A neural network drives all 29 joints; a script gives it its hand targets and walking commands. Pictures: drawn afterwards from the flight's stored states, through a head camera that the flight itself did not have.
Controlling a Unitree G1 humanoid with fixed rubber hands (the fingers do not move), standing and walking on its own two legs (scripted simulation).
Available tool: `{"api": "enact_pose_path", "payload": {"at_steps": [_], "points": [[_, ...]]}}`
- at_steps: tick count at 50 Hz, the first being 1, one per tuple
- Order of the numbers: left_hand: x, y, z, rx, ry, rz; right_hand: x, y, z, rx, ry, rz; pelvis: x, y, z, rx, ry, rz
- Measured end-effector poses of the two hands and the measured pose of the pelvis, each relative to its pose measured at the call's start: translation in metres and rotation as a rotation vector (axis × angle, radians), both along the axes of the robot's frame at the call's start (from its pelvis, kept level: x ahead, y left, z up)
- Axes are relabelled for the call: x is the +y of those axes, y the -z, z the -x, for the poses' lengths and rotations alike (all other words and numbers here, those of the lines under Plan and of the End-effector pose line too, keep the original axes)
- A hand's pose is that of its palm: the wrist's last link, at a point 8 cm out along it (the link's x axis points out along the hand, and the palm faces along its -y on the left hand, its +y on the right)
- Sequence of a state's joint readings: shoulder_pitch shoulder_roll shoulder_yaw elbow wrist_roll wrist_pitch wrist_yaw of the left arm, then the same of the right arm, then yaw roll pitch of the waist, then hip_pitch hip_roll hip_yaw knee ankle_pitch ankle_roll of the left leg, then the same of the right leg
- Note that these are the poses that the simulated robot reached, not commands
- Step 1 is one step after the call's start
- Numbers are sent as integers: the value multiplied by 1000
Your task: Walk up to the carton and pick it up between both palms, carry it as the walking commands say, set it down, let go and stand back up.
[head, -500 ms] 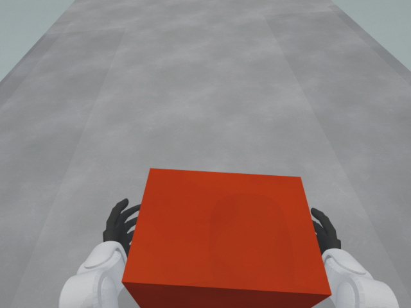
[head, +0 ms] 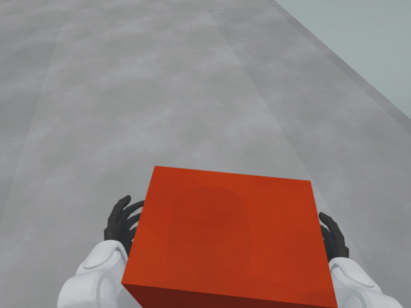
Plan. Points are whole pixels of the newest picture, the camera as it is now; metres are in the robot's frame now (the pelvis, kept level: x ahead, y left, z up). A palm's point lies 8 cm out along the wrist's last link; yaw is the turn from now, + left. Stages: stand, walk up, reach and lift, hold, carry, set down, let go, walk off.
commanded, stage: carry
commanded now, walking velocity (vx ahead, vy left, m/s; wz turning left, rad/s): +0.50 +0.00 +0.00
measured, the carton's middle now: (221, 258) +0.24 -0.01 -0.01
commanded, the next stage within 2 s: none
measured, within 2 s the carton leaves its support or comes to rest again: neither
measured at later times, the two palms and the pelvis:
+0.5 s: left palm (132, 112) +0.55 +0.19 +0.08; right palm (270, 109) +0.59 -0.15 +0.05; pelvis +0.34 -0.01 +0.00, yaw +5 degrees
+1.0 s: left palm (142, 43) +0.91 +0.22 +0.08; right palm (246, 45) +0.90 -0.13 +0.07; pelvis +0.68 +0.04 -0.01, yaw +1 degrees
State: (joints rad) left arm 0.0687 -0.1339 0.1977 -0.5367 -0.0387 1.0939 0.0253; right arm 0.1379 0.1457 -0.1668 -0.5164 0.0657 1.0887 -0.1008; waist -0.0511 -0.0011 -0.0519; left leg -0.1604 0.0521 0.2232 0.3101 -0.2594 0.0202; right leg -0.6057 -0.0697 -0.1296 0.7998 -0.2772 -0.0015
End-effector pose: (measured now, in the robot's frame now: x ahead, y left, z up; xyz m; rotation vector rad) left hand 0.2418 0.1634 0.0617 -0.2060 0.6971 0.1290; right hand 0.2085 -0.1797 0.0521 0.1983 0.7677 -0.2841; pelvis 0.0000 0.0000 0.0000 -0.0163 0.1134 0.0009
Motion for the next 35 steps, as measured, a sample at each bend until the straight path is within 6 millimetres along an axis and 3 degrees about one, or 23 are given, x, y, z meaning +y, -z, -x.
{"api": "enact_pose_path", "payload": {"at_steps": [5,10,14,18,23,28,32,35], "points": [[-2,-10,-69,-101,-32,-14,-4,-10,-86,-100,-44,4,-9,11,-80,-8,-3,3],[-9,-5,-144,-134,-82,-63,-11,5,-184,-135,-144,14,-26,31,-167,-32,-46,26],[-5,0,-179,-13,-147,-91,-6,11,-242,-22,-248,34,-32,16,-211,-38,-98,-15],[7,-11,-210,26,-214,-99,10,11,-291,17,-260,-46,-33,1,-253,-31,-97,-40],[22,-20,-272,-15,-229,-82,25,4,-353,-20,-235,-81,-22,-5,-314,-24,-80,-58],[34,-22,-357,-102,-170,-54,35,-7,-420,-105,-185,-43,1,7,-389,-20,-77,-46],[50,-7,-433,-144,-113,-31,49,-4,-480,-146,-159,19,24,27,-453,-12,-59,-51],[56,6,-479,-68,-67,-25,54,2,-512,-68,-128,47,34,21,-487,-5,-24,-39]]}}
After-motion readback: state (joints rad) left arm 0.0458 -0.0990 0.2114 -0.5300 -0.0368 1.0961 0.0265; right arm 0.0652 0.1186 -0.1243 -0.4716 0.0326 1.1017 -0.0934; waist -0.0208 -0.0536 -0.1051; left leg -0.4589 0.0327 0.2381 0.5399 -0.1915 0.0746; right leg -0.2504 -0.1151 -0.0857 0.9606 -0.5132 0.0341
